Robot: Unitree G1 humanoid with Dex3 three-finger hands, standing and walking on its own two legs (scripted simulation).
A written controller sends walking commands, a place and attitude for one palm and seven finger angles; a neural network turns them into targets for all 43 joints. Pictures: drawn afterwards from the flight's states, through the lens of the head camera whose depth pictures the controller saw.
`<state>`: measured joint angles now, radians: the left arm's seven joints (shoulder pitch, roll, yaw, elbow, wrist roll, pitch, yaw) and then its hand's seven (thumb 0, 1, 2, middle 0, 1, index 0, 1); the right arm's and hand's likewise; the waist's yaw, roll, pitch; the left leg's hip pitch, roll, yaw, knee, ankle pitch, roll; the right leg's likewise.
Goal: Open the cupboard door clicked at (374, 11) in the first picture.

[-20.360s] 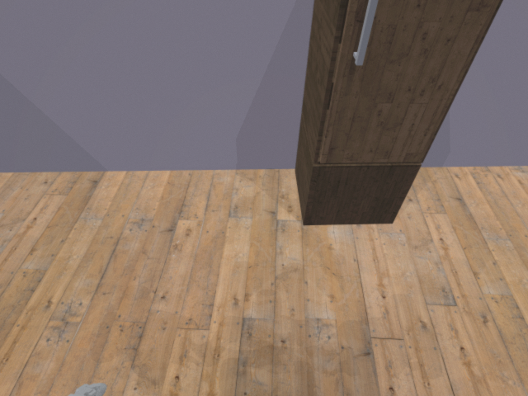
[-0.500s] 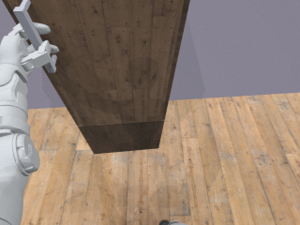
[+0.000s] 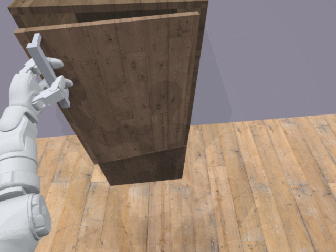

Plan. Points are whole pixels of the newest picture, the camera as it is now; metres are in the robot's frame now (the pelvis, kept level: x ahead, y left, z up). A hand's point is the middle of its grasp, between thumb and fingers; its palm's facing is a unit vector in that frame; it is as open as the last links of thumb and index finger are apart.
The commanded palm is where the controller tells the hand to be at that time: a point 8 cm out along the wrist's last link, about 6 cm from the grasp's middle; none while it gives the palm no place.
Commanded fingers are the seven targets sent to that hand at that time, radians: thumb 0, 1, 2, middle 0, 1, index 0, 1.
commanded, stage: pull the door open along its arc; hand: left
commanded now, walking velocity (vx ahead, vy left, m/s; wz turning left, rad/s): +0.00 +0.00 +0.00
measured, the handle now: (52, 74) +0.49 +0.26 +0.17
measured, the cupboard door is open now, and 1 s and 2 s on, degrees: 7 46 47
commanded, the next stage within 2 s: open thumb and fingers to let go in 0.60 s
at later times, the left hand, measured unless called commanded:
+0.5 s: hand (98, 142) +0.29 +0.12 +0.17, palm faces +0.45 -0.89 +0.03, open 5.9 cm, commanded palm +0.21 +0.16 +0.16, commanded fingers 0.00 0.90 0.90 -0.40 -1.35 -0.40 -1.35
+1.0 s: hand (121, 153) +0.27 +0.08 +0.17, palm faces +0.46 -0.89 -0.01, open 8.0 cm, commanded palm +0.21 +0.11 +0.16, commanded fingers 0.00 -0.22 0.42 -0.32 -1.23 -0.32 -1.23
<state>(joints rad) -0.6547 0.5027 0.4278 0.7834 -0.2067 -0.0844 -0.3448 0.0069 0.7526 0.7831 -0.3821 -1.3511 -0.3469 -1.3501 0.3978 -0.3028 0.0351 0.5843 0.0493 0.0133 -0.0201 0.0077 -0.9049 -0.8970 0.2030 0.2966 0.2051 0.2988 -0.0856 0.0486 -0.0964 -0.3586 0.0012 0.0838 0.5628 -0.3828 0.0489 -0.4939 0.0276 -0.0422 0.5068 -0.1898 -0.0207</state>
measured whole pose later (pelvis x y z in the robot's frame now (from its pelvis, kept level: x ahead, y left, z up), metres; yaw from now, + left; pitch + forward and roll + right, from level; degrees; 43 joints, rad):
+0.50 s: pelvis +0.00 -0.02 +0.01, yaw +4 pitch -1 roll -1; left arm -0.05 -0.06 -0.05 -0.24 -0.05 0.34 0.43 0.02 0.72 0.79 -0.35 -1.33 -0.35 -1.32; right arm 0.08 -0.18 0.05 0.61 -0.01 0.03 -0.02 0.01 -0.91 -0.90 0.20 0.30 0.20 0.30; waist 0.05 0.08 -0.06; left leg -0.11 -0.02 0.02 0.46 -0.34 0.03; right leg -0.24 0.01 -0.10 0.45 -0.20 -0.04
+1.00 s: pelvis -0.04 -0.04 +0.01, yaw +5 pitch -5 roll +0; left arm -0.13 -0.08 -0.12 -0.16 -0.02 0.36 0.52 0.02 0.37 0.67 -0.38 -1.30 -0.36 -1.30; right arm 0.08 -0.17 0.05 0.69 -0.02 0.06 -0.04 0.01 -0.91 -0.90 0.20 0.30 0.20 0.30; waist 0.04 0.08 -0.01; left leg -0.08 0.00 0.00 0.46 -0.29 0.00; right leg -0.19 0.02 -0.12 0.41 -0.14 -0.07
